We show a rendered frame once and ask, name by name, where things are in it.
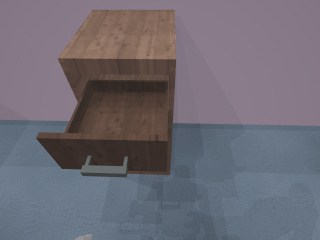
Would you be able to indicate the drawer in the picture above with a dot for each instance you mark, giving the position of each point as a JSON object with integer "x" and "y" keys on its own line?
{"x": 115, "y": 119}

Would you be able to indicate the handle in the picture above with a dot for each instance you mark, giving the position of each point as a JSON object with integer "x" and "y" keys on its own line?
{"x": 104, "y": 170}

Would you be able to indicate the cabinet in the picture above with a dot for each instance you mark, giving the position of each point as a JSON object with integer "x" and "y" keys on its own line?
{"x": 125, "y": 44}

